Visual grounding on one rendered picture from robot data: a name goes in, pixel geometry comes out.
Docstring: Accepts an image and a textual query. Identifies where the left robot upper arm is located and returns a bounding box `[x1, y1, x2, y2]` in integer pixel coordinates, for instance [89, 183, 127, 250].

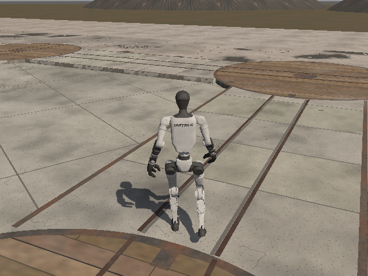
[155, 116, 171, 148]

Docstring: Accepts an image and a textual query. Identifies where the robot right forearm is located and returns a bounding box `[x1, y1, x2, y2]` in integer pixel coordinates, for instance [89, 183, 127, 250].
[206, 138, 216, 156]

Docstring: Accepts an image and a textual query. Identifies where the robot left forearm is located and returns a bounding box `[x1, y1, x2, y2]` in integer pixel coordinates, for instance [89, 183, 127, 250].
[148, 139, 161, 166]

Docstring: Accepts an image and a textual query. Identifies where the right robot hand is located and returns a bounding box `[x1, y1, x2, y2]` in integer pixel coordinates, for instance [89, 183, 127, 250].
[203, 153, 216, 163]

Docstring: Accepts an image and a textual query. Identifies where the robot left foot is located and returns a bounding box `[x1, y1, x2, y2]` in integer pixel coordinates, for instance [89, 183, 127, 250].
[171, 217, 179, 232]

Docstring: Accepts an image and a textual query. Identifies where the right robot upper arm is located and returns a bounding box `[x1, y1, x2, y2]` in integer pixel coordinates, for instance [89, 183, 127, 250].
[195, 115, 212, 146]

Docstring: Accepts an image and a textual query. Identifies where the left robot hand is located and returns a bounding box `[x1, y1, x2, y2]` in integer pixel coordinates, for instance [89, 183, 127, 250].
[147, 163, 160, 178]

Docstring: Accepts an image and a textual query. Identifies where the humanoid robot head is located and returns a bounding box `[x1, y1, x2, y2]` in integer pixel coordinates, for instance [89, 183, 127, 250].
[174, 90, 193, 118]

